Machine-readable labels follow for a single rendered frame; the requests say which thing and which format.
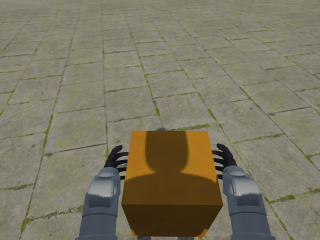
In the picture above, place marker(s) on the left robot hand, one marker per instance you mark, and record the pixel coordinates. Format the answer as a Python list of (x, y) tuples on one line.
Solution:
[(113, 156)]

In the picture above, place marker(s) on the right robot forearm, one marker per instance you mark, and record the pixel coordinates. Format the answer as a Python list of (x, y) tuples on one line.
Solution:
[(246, 206)]

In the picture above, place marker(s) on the carton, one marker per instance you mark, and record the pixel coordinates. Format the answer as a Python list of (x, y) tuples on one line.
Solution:
[(171, 187)]

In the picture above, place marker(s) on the right robot hand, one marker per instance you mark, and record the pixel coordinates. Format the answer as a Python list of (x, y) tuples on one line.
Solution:
[(227, 160)]

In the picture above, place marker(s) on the left robot forearm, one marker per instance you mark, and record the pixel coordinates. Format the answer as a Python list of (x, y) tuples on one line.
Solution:
[(100, 209)]

